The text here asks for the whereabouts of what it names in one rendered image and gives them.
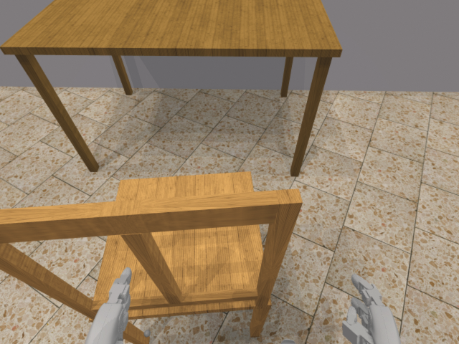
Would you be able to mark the chair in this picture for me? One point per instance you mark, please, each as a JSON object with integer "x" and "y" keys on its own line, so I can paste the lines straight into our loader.
{"x": 193, "y": 244}

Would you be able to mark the left robot hand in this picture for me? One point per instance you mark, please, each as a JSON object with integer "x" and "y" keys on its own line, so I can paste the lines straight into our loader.
{"x": 112, "y": 317}

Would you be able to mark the table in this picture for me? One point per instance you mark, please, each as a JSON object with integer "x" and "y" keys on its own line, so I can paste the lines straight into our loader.
{"x": 211, "y": 28}

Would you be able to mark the right robot hand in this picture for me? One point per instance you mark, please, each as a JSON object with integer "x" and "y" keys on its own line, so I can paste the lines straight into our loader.
{"x": 377, "y": 321}

